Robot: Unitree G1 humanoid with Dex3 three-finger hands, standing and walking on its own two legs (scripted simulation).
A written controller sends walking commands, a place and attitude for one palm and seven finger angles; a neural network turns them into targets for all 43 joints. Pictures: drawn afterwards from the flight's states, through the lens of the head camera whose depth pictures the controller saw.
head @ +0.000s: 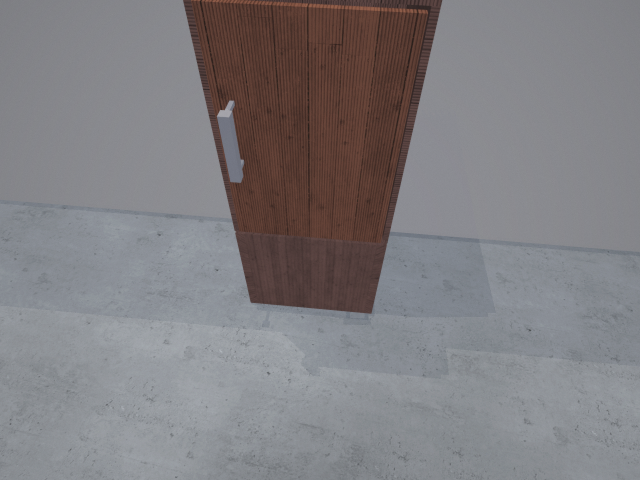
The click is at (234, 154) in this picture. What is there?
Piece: cupboard door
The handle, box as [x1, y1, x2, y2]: [217, 100, 243, 182]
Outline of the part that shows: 229,100 225,109 219,111 217,119 230,181 240,182 242,178 241,168 243,165 243,160 239,158 231,111 234,103 233,101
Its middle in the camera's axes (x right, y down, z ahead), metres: -0.19 -0.21 +0.84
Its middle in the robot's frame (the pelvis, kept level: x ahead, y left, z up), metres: +0.76 +0.24 -0.03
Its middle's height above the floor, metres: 0.75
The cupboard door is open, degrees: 0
